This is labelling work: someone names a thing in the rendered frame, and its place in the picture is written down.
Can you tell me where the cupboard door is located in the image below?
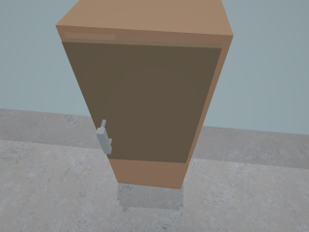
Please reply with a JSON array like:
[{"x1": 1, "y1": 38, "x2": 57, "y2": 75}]
[{"x1": 62, "y1": 38, "x2": 222, "y2": 163}]

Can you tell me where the handle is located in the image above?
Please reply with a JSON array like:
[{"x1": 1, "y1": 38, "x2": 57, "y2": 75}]
[{"x1": 96, "y1": 119, "x2": 112, "y2": 155}]

